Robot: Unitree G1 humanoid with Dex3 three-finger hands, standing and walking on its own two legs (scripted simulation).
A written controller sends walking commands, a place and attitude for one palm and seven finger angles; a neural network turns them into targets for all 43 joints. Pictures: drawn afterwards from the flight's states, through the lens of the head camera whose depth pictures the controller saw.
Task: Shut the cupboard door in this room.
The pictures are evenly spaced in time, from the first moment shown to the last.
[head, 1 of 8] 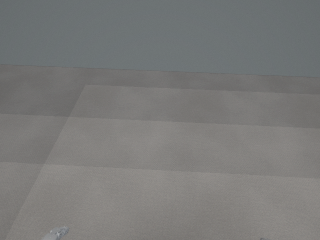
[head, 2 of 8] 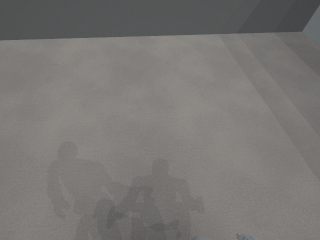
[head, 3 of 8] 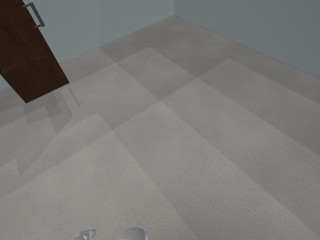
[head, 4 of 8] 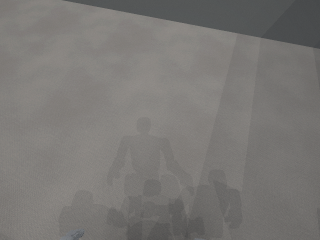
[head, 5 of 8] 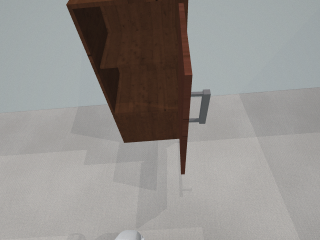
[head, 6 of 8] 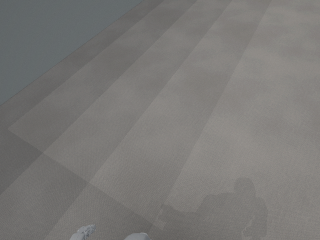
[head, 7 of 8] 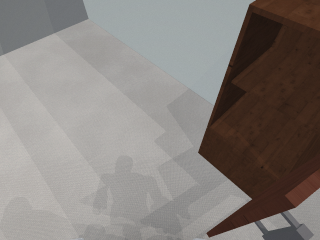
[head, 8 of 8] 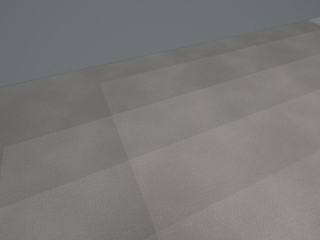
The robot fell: no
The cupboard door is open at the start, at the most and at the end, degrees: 86 86 59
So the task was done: no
